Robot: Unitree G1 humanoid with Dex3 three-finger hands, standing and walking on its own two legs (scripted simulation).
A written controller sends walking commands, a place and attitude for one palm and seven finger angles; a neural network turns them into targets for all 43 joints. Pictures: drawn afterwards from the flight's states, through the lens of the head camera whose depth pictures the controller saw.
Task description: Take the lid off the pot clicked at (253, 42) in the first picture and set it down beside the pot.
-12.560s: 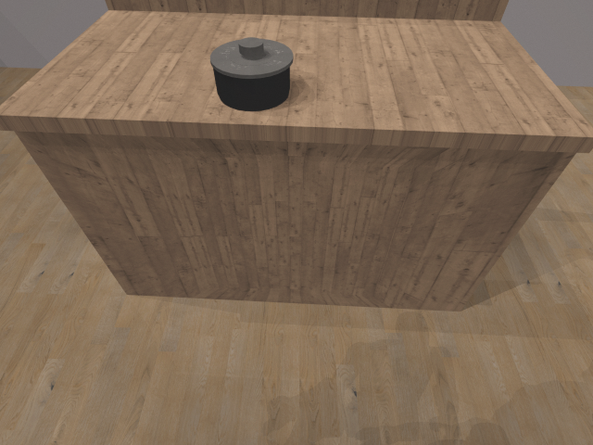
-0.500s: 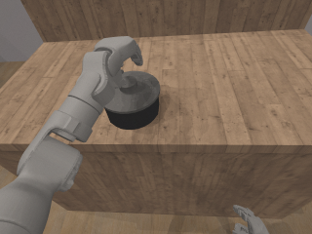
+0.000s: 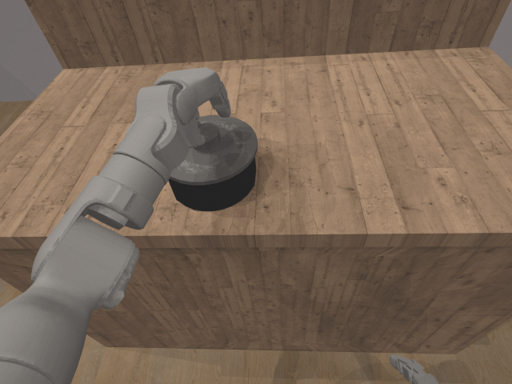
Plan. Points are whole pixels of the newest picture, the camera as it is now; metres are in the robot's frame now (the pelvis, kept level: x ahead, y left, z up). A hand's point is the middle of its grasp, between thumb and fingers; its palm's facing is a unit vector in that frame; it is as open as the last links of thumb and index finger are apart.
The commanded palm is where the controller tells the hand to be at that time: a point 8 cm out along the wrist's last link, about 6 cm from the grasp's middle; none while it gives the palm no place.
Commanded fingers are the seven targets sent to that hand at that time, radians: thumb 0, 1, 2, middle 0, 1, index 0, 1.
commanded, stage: lower the open fingers around the knob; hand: left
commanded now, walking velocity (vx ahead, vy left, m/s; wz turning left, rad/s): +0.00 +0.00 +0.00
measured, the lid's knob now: (204, 136) +0.48 +0.10 +0.15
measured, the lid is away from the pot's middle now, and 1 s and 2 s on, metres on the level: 0.00 0.00 0.00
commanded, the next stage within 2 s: close the fingers and squeeze the knob in 0.58 s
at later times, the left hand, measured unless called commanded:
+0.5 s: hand (192, 139) +0.45 +0.11 +0.17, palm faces -0.31 -0.10 -0.95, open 10.0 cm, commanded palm +0.43 +0.12 +0.23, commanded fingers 0.00 -0.34 1.57 -0.86 -0.08 -0.86 -0.08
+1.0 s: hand (192, 142) +0.44 +0.11 +0.17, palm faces -0.30 -0.11 -0.95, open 9.9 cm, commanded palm +0.42 +0.12 +0.23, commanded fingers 0.00 -0.00 1.11 -0.62 -0.78 -0.62 -0.78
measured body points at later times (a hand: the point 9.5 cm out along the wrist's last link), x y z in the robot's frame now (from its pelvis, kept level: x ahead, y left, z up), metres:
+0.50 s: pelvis +0.00 +0.00 +0.00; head +0.01 -0.03 +0.45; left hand +0.46 +0.11 +0.22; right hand +0.14 -0.25 -0.12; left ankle +0.01 +0.08 -0.75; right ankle -0.01 -0.13 -0.75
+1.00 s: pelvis +0.00 +0.00 +0.00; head +0.01 -0.03 +0.45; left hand +0.45 +0.11 +0.22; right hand +0.14 -0.24 -0.12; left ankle +0.01 +0.08 -0.75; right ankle -0.01 -0.13 -0.75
